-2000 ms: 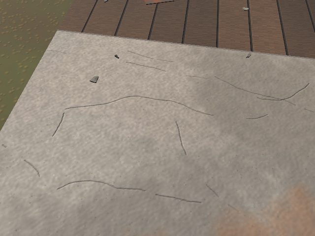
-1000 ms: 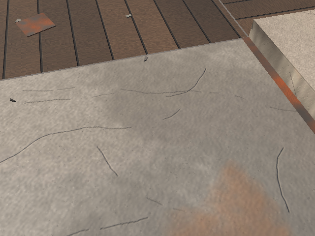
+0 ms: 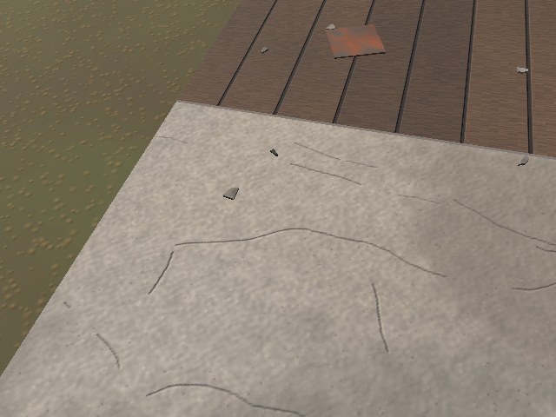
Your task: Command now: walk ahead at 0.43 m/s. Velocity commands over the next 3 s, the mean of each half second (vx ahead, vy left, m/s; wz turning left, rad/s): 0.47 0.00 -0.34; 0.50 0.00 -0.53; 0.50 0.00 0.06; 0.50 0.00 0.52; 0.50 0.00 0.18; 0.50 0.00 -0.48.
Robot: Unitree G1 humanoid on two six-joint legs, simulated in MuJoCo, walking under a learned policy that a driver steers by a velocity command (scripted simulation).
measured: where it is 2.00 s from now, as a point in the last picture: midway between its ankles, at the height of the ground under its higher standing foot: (422, 235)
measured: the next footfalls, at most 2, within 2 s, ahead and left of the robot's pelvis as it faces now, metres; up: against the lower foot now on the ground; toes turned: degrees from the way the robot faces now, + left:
left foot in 0.12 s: +0.21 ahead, +0.15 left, +0.00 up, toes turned -3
right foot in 0.64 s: +0.48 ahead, -0.14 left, +0.00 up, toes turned -22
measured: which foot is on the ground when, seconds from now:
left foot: up 0.00-0.10, down 0.12-0.66, up 0.68-1.00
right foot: down 0.00-0.14, up 0.16-0.62, down 0.64-1.00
